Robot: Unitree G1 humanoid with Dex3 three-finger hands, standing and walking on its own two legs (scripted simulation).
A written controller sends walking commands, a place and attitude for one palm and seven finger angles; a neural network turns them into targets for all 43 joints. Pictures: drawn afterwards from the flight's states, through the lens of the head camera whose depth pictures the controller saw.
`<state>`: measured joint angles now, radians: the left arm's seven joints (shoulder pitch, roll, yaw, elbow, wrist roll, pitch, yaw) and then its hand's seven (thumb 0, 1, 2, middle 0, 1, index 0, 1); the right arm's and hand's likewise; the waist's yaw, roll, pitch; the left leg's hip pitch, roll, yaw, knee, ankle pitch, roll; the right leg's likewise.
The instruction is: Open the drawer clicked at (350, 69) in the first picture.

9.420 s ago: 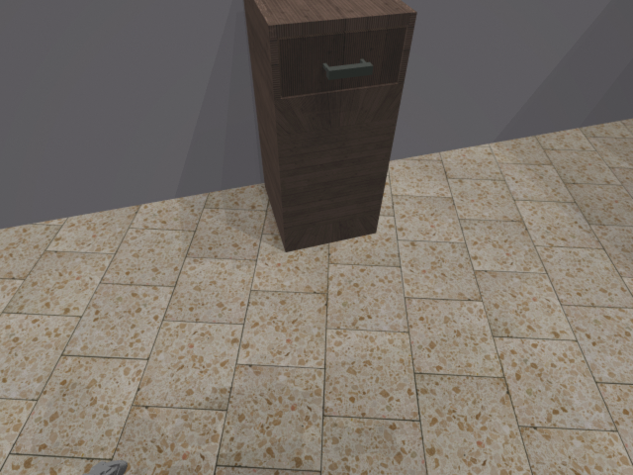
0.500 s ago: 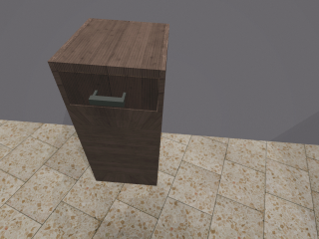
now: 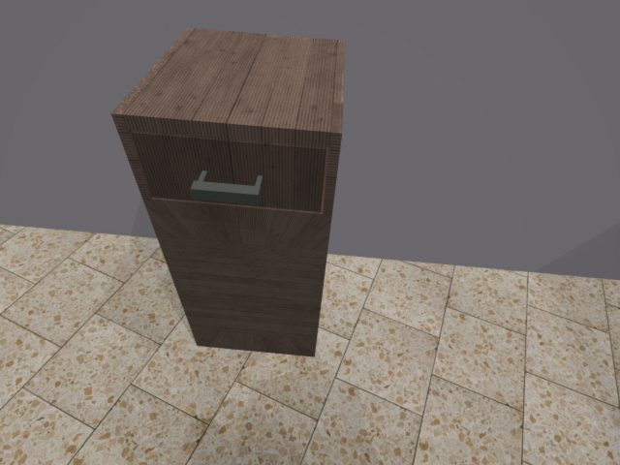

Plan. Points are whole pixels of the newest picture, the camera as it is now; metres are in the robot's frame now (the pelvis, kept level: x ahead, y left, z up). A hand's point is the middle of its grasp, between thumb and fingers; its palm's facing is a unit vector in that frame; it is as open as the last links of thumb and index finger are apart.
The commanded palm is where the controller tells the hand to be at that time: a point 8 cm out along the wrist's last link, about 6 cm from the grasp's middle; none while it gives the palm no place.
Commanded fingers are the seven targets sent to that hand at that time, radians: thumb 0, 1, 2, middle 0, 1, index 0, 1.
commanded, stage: come to a stop and stand still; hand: left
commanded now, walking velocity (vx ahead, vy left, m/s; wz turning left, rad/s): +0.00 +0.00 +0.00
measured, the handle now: (229, 185) +0.60 +0.20 +0.00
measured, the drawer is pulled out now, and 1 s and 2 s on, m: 0.00 0.00 0.00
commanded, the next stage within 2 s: look again from close up in 0.02 s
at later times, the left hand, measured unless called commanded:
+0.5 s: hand out of the picture -0.01 +0.14 -0.18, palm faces +0.04 -0.99 -0.13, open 7.4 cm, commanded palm none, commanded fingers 0.00 0.90 0.90 -0.20 -0.30 -0.20 -0.30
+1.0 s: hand out of the picture +0.00 +0.14 -0.18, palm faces +0.05 -0.99 -0.14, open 7.4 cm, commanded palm none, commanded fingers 0.00 0.90 0.90 -0.20 -0.30 -0.20 -0.30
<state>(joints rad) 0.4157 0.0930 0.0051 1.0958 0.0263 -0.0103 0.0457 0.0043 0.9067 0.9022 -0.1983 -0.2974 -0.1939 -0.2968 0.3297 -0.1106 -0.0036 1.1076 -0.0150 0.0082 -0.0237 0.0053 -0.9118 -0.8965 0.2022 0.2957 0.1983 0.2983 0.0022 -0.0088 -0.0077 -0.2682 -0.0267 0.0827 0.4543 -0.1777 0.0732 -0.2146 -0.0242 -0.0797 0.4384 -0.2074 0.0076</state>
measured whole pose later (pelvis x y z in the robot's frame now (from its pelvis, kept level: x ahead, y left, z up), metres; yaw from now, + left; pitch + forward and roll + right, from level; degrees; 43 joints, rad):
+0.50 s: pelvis +0.02 +0.00 +0.00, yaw +0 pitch -1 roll -1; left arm 0.37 0.10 0.00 1.10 0.02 -0.01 0.05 0.00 0.91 0.90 -0.20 -0.30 -0.19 -0.30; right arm 0.32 -0.11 0.00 1.12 -0.01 0.00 -0.02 0.00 -0.91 -0.90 0.20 0.30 0.20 0.30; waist 0.00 -0.01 0.01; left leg -0.23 -0.03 0.09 0.42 -0.19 0.07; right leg -0.18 -0.03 -0.07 0.42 -0.22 0.01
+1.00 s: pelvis +0.05 +0.00 +0.00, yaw -1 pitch +0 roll +0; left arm 0.40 0.10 0.01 1.11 0.02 -0.02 0.04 0.00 0.91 0.90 -0.20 -0.30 -0.19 -0.30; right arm 0.35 -0.12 0.01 1.13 -0.01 -0.01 -0.03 0.00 -0.91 -0.90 0.20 0.30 0.20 0.30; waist 0.00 -0.01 0.00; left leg -0.20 -0.03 0.09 0.46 -0.26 0.07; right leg -0.16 -0.03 -0.06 0.46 -0.29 0.01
